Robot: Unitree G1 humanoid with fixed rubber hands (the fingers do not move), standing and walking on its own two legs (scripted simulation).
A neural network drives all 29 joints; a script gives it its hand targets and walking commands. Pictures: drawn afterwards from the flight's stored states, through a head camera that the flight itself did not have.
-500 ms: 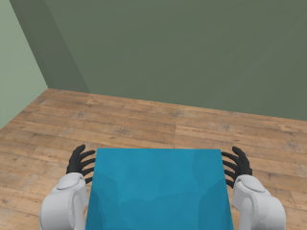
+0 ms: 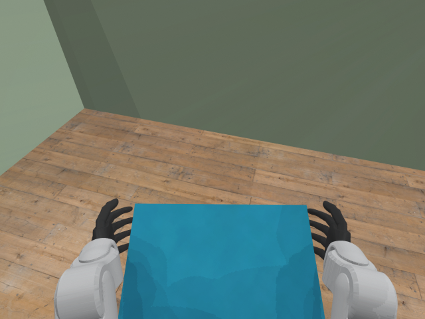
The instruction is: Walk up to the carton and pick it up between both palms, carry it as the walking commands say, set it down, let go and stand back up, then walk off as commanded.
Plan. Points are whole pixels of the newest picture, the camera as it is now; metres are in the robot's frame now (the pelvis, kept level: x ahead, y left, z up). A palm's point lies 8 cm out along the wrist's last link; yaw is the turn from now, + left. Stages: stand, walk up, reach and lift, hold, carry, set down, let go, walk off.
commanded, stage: carry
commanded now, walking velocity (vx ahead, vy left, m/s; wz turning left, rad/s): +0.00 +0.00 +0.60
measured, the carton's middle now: (219, 271) +0.24 -0.01 +0.00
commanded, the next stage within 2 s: none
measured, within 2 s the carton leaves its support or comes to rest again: neither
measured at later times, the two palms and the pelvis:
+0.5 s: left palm (92, 234) +0.26 +0.21 +0.10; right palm (303, 215) +0.30 -0.16 +0.09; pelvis +0.04 +0.00 +0.00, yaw +7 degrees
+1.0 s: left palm (87, 220) +0.28 +0.22 +0.10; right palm (290, 203) +0.33 -0.14 +0.09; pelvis +0.07 +0.01 +0.00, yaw +8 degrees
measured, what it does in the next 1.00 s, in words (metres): shifts its weight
